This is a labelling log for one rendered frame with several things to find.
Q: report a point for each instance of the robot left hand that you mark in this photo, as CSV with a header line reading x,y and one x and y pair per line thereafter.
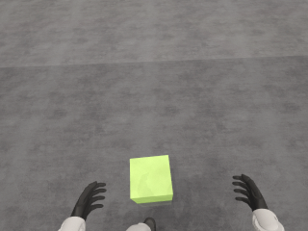
x,y
83,206

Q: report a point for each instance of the right robot forearm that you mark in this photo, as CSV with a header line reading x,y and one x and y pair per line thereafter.
x,y
265,220

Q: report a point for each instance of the robot right hand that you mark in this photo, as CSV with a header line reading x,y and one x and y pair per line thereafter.
x,y
254,198

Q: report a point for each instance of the left robot forearm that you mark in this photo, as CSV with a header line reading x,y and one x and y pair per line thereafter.
x,y
73,224

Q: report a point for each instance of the carton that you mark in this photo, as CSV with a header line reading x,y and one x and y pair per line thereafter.
x,y
150,179

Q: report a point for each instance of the left robot foot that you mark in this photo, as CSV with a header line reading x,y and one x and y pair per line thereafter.
x,y
151,223

